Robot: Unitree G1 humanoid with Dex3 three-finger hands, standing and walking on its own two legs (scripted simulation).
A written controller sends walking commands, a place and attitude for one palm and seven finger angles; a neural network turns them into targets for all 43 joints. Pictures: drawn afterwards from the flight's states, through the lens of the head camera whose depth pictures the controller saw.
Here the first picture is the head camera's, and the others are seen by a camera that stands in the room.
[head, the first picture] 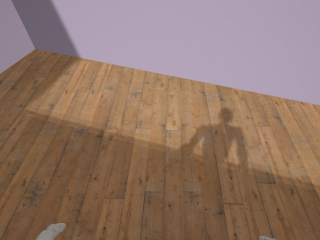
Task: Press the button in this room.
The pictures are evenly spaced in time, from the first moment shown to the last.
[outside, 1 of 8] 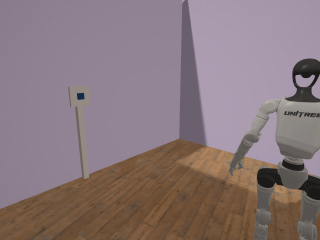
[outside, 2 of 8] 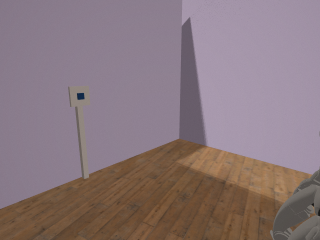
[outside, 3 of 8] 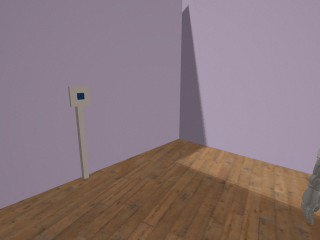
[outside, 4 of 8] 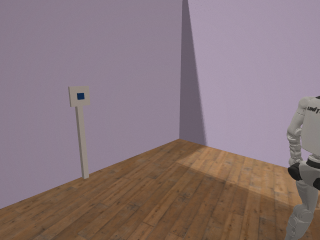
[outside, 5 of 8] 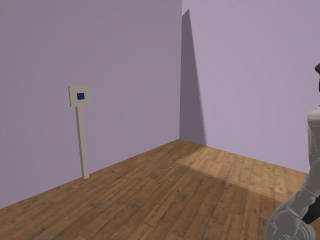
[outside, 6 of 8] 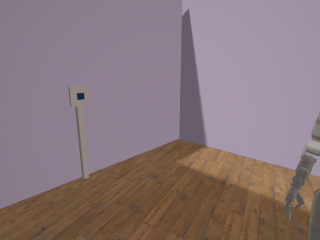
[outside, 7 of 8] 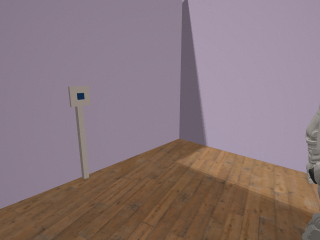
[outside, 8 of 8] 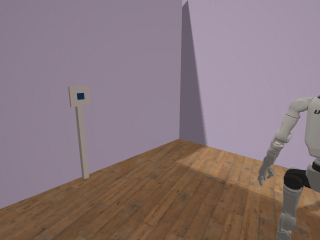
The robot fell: no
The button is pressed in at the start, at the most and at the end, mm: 0 0 0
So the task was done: no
